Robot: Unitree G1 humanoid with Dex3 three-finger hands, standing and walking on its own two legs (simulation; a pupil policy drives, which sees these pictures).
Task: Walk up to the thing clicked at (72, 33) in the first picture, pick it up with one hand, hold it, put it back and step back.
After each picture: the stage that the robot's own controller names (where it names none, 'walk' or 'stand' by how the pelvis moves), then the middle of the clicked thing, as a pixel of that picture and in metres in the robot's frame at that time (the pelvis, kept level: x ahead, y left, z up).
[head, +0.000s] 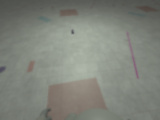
stand; (72, 31) +2.27 +0.56 -0.72
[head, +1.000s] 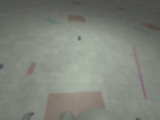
walk; (79, 38) +2.17 +0.23 -0.69
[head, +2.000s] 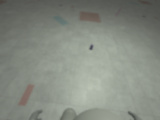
walk; (91, 47) +1.52 -0.10 -0.71
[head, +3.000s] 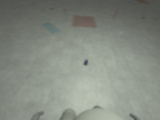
walk; (86, 62) +1.03 -0.01 -0.71
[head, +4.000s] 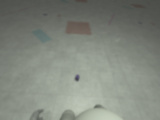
walk; (77, 78) +0.71 +0.12 -0.71
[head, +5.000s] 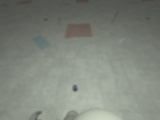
walk; (75, 88) +0.53 +0.19 -0.71
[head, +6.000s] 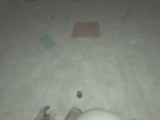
stand; (79, 94) +0.41 +0.15 -0.70
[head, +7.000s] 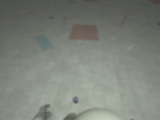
stand; (75, 100) +0.35 +0.15 -0.71
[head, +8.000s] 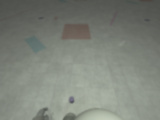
stand; (71, 100) +0.33 +0.20 -0.71
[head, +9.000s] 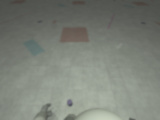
stand; (69, 103) +0.32 +0.22 -0.72
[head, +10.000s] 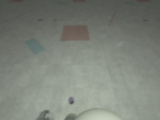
stand; (71, 100) +0.34 +0.22 -0.73
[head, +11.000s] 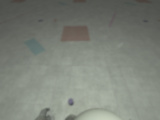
stand; (70, 102) +0.32 +0.22 -0.73
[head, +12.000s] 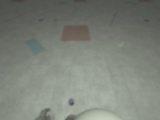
stand; (71, 102) +0.32 +0.21 -0.73
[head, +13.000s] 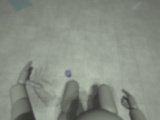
go down; (68, 73) +0.38 +0.20 -0.47
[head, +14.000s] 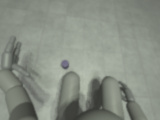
go down; (65, 65) +0.42 +0.22 -0.32
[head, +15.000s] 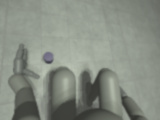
close in; (48, 58) +0.41 +0.25 -0.23
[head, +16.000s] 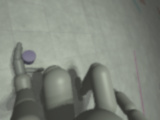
close; (29, 58) +0.40 +0.26 -0.22
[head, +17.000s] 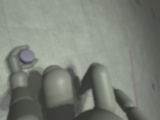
close; (27, 57) +0.39 +0.27 -0.22
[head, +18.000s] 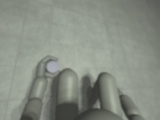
lift; (51, 67) +0.31 +0.25 -0.11
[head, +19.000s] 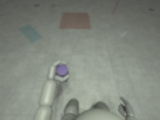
lift; (63, 74) +0.32 +0.18 +0.04
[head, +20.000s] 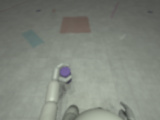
hold; (66, 75) +0.32 +0.17 +0.01
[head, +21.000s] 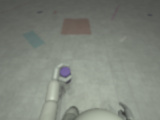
hold; (66, 75) +0.32 +0.17 +0.01
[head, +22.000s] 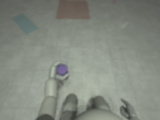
crouch; (63, 72) +0.34 +0.18 -0.05
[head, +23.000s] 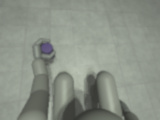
lower; (48, 51) +0.46 +0.25 -0.08
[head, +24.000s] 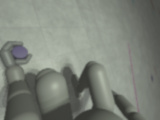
lower; (20, 54) +0.42 +0.26 -0.23
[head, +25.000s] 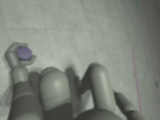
lower; (25, 55) +0.41 +0.27 -0.22
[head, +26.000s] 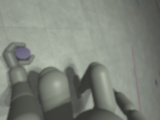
lower; (23, 55) +0.41 +0.27 -0.23
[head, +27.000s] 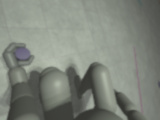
lower; (23, 56) +0.40 +0.28 -0.22
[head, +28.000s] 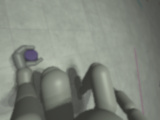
open; (31, 58) +0.40 +0.25 -0.22
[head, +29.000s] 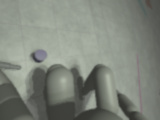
stand; (39, 56) +0.39 +0.23 -0.23
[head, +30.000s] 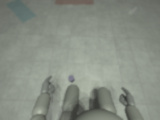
stand; (71, 79) +0.37 +0.18 -0.51
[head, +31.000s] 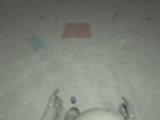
stand; (73, 100) +0.34 +0.17 -0.66
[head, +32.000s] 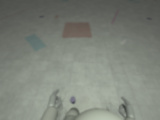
stand; (73, 100) +0.33 +0.17 -0.66
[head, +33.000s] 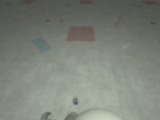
stand; (75, 101) +0.35 +0.16 -0.72
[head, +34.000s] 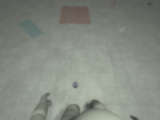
walk; (75, 85) +0.42 +0.12 -0.71
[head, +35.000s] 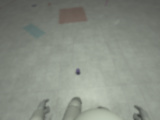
walk; (78, 71) +0.66 +0.19 -0.69
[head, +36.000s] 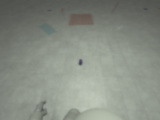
stand; (80, 62) +0.97 +0.19 -0.69
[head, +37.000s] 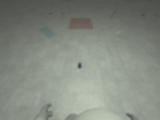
stand; (79, 65) +0.97 +0.18 -0.72
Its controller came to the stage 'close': yes
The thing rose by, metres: 0.72
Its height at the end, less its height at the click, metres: +0.00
